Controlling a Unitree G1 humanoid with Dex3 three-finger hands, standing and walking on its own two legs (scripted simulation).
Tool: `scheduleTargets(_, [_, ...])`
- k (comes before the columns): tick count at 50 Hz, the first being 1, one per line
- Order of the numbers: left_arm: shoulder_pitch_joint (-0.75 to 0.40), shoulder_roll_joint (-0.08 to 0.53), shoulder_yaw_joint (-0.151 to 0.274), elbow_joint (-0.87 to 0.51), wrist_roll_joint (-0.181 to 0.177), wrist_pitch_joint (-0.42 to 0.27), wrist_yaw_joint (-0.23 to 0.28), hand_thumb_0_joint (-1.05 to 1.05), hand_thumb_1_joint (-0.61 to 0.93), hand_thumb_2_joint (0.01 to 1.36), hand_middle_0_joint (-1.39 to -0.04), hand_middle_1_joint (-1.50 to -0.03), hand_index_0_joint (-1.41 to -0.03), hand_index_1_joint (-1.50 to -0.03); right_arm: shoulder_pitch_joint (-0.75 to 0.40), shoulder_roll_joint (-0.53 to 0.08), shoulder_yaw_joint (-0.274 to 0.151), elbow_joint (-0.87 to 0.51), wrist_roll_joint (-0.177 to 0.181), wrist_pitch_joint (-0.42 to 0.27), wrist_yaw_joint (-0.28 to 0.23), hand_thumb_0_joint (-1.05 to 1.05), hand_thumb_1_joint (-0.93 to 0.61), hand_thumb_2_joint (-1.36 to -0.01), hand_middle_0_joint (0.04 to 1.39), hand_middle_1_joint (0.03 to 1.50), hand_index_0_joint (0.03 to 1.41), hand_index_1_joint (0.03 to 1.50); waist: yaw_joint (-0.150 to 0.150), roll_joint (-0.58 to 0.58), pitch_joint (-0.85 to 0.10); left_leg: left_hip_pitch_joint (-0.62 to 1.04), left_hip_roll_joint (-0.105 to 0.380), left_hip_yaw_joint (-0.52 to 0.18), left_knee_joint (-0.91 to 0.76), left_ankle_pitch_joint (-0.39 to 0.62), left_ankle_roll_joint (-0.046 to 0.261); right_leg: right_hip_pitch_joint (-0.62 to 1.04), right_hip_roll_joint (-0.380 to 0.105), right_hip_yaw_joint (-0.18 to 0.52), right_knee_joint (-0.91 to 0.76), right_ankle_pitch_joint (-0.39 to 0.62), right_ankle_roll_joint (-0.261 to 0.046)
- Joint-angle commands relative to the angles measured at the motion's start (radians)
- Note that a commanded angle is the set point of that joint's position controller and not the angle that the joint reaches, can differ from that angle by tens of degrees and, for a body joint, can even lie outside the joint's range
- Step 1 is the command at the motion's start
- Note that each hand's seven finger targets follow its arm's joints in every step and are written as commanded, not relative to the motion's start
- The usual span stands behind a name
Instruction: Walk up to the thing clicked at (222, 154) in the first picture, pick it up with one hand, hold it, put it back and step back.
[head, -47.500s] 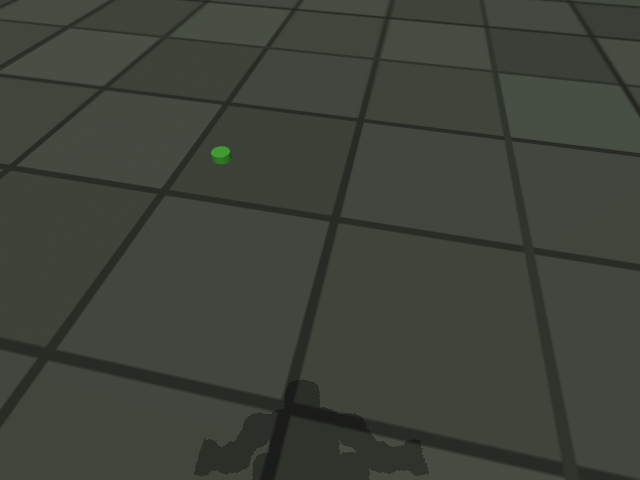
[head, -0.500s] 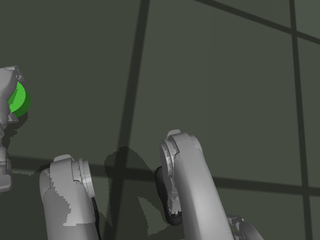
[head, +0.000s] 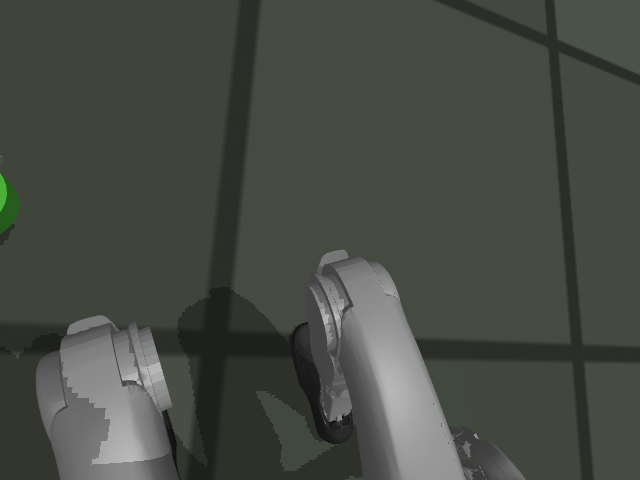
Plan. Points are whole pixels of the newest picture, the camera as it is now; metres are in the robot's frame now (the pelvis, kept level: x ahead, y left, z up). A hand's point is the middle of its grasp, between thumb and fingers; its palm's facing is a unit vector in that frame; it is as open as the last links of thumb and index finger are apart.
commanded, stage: rest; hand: left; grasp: from above
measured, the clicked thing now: out of the picture +0.48 +0.30 -0.22
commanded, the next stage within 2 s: open in 1.48 s
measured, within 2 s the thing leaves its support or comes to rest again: neither
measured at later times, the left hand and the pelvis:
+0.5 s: hand out of the picture +0.47 +0.29 -0.24, palm faces -0.45 -0.12 -0.89, open 11.4 cm; pelvis +0.00 +0.01 -0.01, yaw -3 degrees
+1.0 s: hand out of the picture +0.47 +0.29 -0.25, palm faces -0.43 -0.13 -0.89, open 11.4 cm; pelvis +0.00 +0.01 -0.02, yaw -4 degrees
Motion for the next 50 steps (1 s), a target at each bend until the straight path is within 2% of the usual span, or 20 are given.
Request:
scheduleTargets(1, [-0.304, 0.215, -0.007, -0.091, -0.024, 0.010, 0.065, 0.000, 0.473, 0.918, -0.811, -0.930, -0.842, -0.898, 0.202, -0.282, -0.071, 0.007, -0.005, -0.011, 0.000, 0.000, -0.901, -0.896, 0.201, 0.301, 0.201, 0.301, -0.027, 0.431, -0.664, 0.525, 0.006, 0.145, -0.264, 0.167, 0.052, 0.325, 0.024, -0.167, -0.196, 0.196, -0.091])
scheduleTargets(4, [-0.327, 0.232, 0.003, -0.094, -0.023, 0.014, 0.079, 0.000, 0.424, 0.866, -0.756, -0.911, -0.794, -0.870, 0.212, -0.299, -0.064, 0.005, -0.013, -0.020, 0.008, 0.000, -0.896, -0.894, 0.201, 0.300, 0.201, 0.300, -0.044, 0.415, -0.650, 0.526, 0.009, 0.131, -0.252, 0.194, 0.051, 0.307, 0.025, -0.182, -0.180, 0.221, -0.089])
scheduleTargets(6, [-0.318, 0.266, 0.026, -0.076, -0.023, 0.013, 0.091, 0.000, 0.413, 0.855, -0.752, -0.908, -0.790, -0.868, 0.193, -0.309, -0.063, -0.008, -0.011, -0.023, 0.008, 0.000, -0.897, -0.894, 0.201, 0.301, 0.201, 0.301, -0.038, 0.412, -0.657, 0.528, 0.010, 0.124, -0.246, 0.212, 0.049, 0.318, 0.026, -0.184, -0.172, 0.238, -0.093])
scheduleTargets(9, [-0.337, 0.264, 0.026, -0.035, -0.017, 0.009, 0.095, 0.000, 0.413, 0.848, -0.748, -0.908, -0.787, -0.866, 0.195, -0.317, -0.047, -0.008, -0.028, -0.038, 0.019, 0.000, -0.899, -0.895, 0.201, 0.301, 0.201, 0.301, -0.071, 0.399, -0.597, 0.487, 0.012, 0.123, -0.221, 0.200, 0.052, 0.319, 0.029, -0.189, -0.173, 0.232, -0.091])
scheduleTargets(10, [-0.323, 0.251, 0.010, -0.032, -0.012, 0.010, 0.093, 0.000, 0.419, 0.862, -0.761, -0.906, -0.796, -0.868, 0.190, -0.313, -0.043, -0.014, -0.027, -0.043, 0.022, 0.000, -0.899, -0.895, 0.201, 0.301, 0.201, 0.301, -0.067, 0.406, -0.605, 0.515, 0.011, 0.128, -0.217, 0.215, 0.050, 0.328, 0.030, -0.185, -0.172, 0.249, -0.088])
scheduleTargets(14, [-0.280, 0.321, 0.056, -0.001, -0.016, 0.008, 0.107, 0.000, 0.447, 0.863, -0.775, -0.923, -0.814, -0.881, 0.192, -0.327, -0.030, -0.005, -0.040, -0.052, 0.029, 0.000, -0.901, -0.897, 0.201, 0.301, 0.201, 0.301, -0.056, 0.414, -0.606, 0.503, 0.014, 0.119, -0.219, 0.211, 0.049, 0.362, 0.034, -0.194, -0.172, 0.241, -0.089])
scheduleTargets(16, [-0.268, 0.327, 0.055, -0.013, -0.009, 0.005, 0.112, 0.000, 0.469, 0.894, -0.806, -0.917, -0.838, -0.882, 0.184, -0.324, -0.030, -0.009, -0.037, -0.049, 0.030, 0.000, -0.902, -0.897, 0.201, 0.301, 0.201, 0.301, -0.050, 0.436, -0.625, 0.518, 0.015, 0.114, -0.228, 0.214, 0.044, 0.368, 0.038, -0.196, -0.165, 0.243, -0.092])
scheduleTargets(20, [-0.308, 0.294, 0.020, -0.010, -0.011, 0.003, 0.125, 0.000, 0.498, 0.906, -0.818, -0.944, -0.854, -0.905, 0.166, -0.331, -0.020, -0.017, -0.049, -0.057, 0.040, 0.000, -0.905, -0.899, 0.201, 0.301, 0.201, 0.301, -0.084, 0.463, -0.605, 0.543, 0.021, 0.103, -0.215, 0.218, 0.040, 0.337, 0.040, -0.211, -0.145, 0.254, -0.088])
scheduleTargets(24, [-0.308, 0.339, 0.039, -0.013, -0.009, -0.005, 0.145, 0.000, 0.489, 0.905, -0.818, -0.928, -0.850, -0.893, 0.165, -0.348, -0.009, -0.009, -0.056, -0.064, 0.046, 0.000, -0.905, -0.900, 0.201, 0.301, 0.201, 0.301, -0.082, 0.469, -0.583, 0.530, 0.025, 0.097, -0.205, 0.232, 0.039, 0.354, 0.043, -0.213, -0.150, 0.268, -0.087])
scheduleTargets(28, [-0.318, 0.316, 0.020, 0.007, -0.005, -0.006, 0.156, 0.000, 0.508, 0.888, -0.825, -0.923, -0.861, -0.884, 0.163, -0.343, 0.004, -0.006, -0.071, -0.077, 0.059, 0.000, -0.903, -0.898, 0.201, 0.301, 0.201, 0.301, -0.107, 0.462, -0.572, 0.530, 0.026, 0.101, -0.184, 0.230, 0.041, 0.377, 0.047, -0.213, -0.150, 0.283, -0.082])
scheduleTargets(29, [-0.313, 0.317, 0.014, 0.025, -0.010, -0.005, 0.160, 0.000, 0.484, 0.898, -0.818, -0.915, -0.848, -0.882, 0.145, -0.347, 0.007, -0.009, -0.065, -0.081, 0.059, 0.000, -0.905, -0.900, 0.201, 0.301, 0.201, 0.301, -0.095, 0.455, -0.555, 0.512, 0.027, 0.095, -0.196, 0.214, 0.039, 0.358, 0.048, -0.217, -0.151, 0.264, -0.087])
scheduleTargets(33, [-0.310, 0.317, 0.003, 0.051, -0.006, -0.003, 0.159, 0.000, 0.518, 0.899, -0.835, -0.924, -0.869, -0.887, 0.135, -0.360, 0.017, -0.014, -0.072, -0.092, 0.069, 0.000, -0.904, -0.899, 0.201, 0.301, 0.201, 0.301, -0.115, 0.467, -0.512, 0.519, 0.028, 0.082, -0.199, 0.194, 0.035, 0.322, 0.045, -0.234, -0.138, 0.239, -0.085])
scheduleTargets(36, [-0.299, 0.338, 0.006, 0.064, -0.004, -0.001, 0.169, 0.000, 0.499, 0.896, -0.824, -0.930, -0.858, -0.893, 0.127, -0.365, 0.024, -0.018, -0.070, -0.097, 0.071, 0.000, -0.906, -0.901, 0.201, 0.301, 0.201, 0.301, -0.104, 0.463, -0.526, 0.516, 0.031, 0.072, -0.203, 0.193, 0.035, 0.342, 0.051, -0.234, -0.144, 0.242, -0.087])
scheduleTargets(37, [-0.308, 0.316, -0.004, 0.074, -0.009, 0.002, 0.170, 0.000, 0.505, 0.880, -0.814, -0.945, -0.855, -0.901, 0.130, -0.375, 0.023, -0.024, -0.075, -0.103, 0.076, 0.000, -0.905, -0.900, 0.201, 0.301, 0.201, 0.301, -0.118, 0.463, -0.503, 0.515, 0.028, 0.071, -0.204, 0.198, 0.034, 0.335, 0.044, -0.236, -0.137, 0.247, -0.083])
scheduleTargets(38, [-0.299, 0.333, 0.004, 0.070, -0.008, 0.004, 0.175, 0.000, 0.490, 0.892, -0.807, -0.951, -0.846, -0.910, 0.123, -0.362, 0.035, -0.017, -0.074, -0.106, 0.079, 0.000, -0.906, -0.901, 0.201, 0.301, 0.201, 0.301, -0.106, 0.459, -0.513, 0.526, 0.033, 0.065, -0.204, 0.202, 0.032, 0.345, 0.050, -0.237, -0.137, 0.251, -0.084])
scheduleTargets(44, [-0.302, 0.348, 0.007, 0.086, -0.010, 0.007, 0.186, 0.000, 0.471, 0.872, -0.805, -0.918, -0.838, -0.882, 0.116, -0.371, 0.055, -0.026, -0.079, -0.122, 0.094, 0.000, -0.908, -0.903, 0.201, 0.301, 0.201, 0.301, -0.122, 0.451, -0.497, 0.509, 0.036, 0.057, -0.194, 0.209, 0.033, 0.359, 0.051, -0.239, -0.133, 0.262, -0.080])
scheduleTargets(46, [-0.314, 0.342, -0.006, 0.066, -0.010, 0.007, 0.187, 0.000, 0.453, 0.857, -0.799, -0.898, -0.831, -0.863, 0.117, -0.388, 0.040, -0.028, -0.077, -0.128, 0.094, 0.000, -0.909, -0.903, 0.201, 0.301, 0.201, 0.301, -0.127, 0.479, -0.514, 0.542, 0.037, 0.059, -0.195, 0.222, 0.030, 0.362, 0.055, -0.236, -0.135, 0.273, -0.081])
scheduleTargets(47, [-0.309, 0.363, 0.011, 0.081, -0.011, 0.008, 0.191, 0.000, 0.461, 0.856, -0.794, -0.908, -0.829, -0.870, 0.117, -0.377, 0.056, -0.027, -0.079, -0.131, 0.096, 0.000, -0.908, -0.902, 0.201, 0.301, 0.201, 0.301, -0.125, 0.479, -0.505, 0.533, 0.037, 0.055, -0.196, 0.218, 0.031, 0.362, 0.054, -0.241, -0.133, 0.265, -0.080])
scheduleTargets(48, [-0.305, 0.343, -0.007, 0.084, -0.016, 0.009, 0.185, 0.000, 0.470, 0.846, -0.800, -0.905, -0.836, -0.866, 0.104, -0.378, 0.062, -0.032, -0.078, -0.137, 0.101, 0.000, -0.908, -0.902, 0.201, 0.301, 0.201, 0.301, -0.128, 0.465, -0.487, 0.524, 0.037, 0.055, -0.185, 0.209, 0.030, 0.355, 0.052, -0.240, -0.127, 0.263, -0.079])
scheduleTargets(50, [-0.312, 0.374, 0.010, 0.083, -0.016, 0.006, 0.196, 0.000, 0.444, 0.851, -0.784, -0.906, -0.817, -0.870, 0.111, -0.385, 0.063, -0.023, -0.077, -0.137, 0.100, 0.000, -0.908, -0.904, 0.201, 0.301, 0.201, 0.301, -0.125, 0.482, -0.493, 0.519, 0.038, 0.045, -0.200, 0.212, 0.029, 0.365, 0.054, -0.240, -0.133, 0.263, -0.082])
